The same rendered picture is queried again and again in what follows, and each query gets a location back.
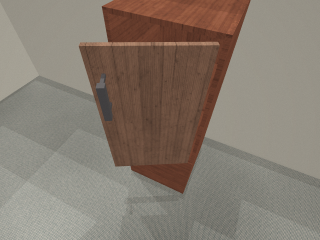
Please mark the handle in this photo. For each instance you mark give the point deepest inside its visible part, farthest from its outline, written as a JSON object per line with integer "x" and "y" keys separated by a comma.
{"x": 105, "y": 104}

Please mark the cupboard door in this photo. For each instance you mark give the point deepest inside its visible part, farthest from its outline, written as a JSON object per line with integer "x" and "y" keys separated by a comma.
{"x": 157, "y": 91}

